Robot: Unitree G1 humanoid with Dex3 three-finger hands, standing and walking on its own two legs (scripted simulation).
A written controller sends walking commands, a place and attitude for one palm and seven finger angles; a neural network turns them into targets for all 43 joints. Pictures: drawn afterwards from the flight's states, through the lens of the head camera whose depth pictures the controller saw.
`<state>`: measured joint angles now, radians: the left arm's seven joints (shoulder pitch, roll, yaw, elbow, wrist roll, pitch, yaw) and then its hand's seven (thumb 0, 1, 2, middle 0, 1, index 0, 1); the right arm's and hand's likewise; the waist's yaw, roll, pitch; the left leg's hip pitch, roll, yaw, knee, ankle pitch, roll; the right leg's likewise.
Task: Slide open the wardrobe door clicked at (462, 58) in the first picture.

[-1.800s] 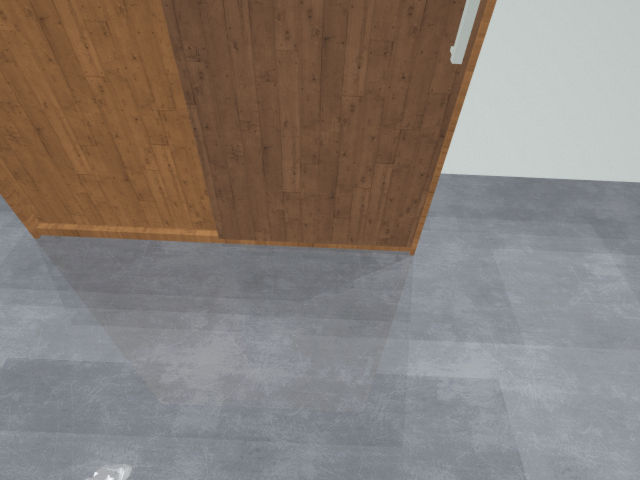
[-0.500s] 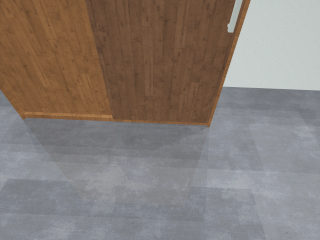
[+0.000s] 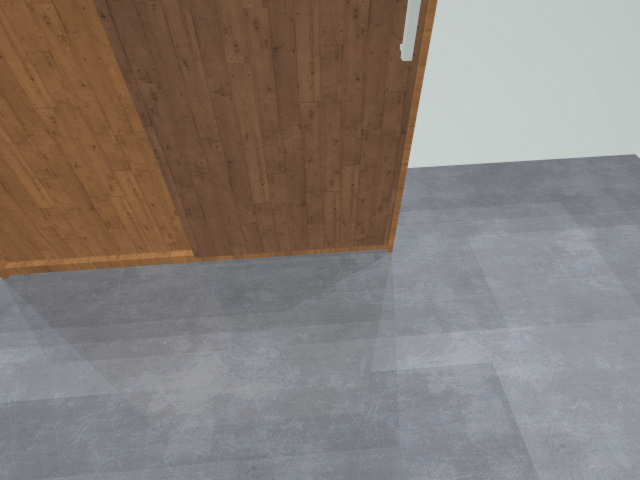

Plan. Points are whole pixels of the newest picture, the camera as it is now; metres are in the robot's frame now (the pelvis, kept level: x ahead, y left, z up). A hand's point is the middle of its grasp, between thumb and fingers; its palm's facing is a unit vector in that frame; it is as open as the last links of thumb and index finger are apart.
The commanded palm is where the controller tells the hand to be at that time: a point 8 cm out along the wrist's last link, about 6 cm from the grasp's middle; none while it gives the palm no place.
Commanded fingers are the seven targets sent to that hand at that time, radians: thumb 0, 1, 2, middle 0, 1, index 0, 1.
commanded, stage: walk to a spot facing it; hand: right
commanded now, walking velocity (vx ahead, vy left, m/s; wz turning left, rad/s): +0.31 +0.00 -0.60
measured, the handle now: (411, 0) +1.10 -0.15 +0.19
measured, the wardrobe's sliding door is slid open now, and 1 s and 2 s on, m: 0.00 0.00 0.00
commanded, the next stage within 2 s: turn to face it in 0.50 s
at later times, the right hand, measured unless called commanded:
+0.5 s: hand (504, 441) +0.23 -0.26 -0.17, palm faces +0.20 +0.97 -0.14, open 7.3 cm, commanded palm none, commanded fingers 0.00 -0.90 -0.90 0.20 0.30 0.20 0.30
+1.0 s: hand (490, 405) +0.29 -0.26 -0.18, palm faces +0.28 +0.95 -0.16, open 7.3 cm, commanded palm none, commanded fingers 0.00 -0.90 -0.90 0.20 0.30 0.20 0.30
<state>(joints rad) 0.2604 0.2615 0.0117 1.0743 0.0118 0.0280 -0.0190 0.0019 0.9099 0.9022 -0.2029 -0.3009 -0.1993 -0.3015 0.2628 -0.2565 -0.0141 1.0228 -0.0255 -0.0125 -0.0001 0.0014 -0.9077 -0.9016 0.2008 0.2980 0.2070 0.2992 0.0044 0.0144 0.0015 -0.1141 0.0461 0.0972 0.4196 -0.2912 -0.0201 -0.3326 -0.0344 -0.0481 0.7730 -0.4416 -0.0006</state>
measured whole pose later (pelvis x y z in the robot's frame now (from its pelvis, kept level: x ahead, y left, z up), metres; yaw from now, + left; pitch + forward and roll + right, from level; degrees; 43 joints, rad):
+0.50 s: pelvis +0.17 -0.06 +0.00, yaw -13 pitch +1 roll +0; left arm 0.45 0.10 0.03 1.10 0.01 -0.08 0.02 0.00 0.91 0.90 -0.21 -0.30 -0.20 -0.30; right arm 0.14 -0.19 -0.05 0.97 -0.02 0.00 0.02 0.01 -0.91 -0.90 0.20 0.30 0.20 0.30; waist 0.05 0.04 0.05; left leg -0.64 0.11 0.05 0.87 -0.15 -0.07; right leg 0.05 0.08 0.03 0.26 -0.32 -0.09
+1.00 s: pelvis +0.35 -0.09 -0.01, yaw -10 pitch +0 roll +2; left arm 0.08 0.18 0.03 0.95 0.01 -0.01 0.03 0.00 0.91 0.90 -0.20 -0.30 -0.20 -0.30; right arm 0.34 -0.16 -0.05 1.04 -0.02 0.01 -0.01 0.00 -0.91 -0.90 0.20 0.30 0.21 0.30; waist -0.05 0.01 0.06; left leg -0.28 -0.05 -0.02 0.51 -0.23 0.02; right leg -0.37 -0.05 -0.03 0.66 -0.31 0.06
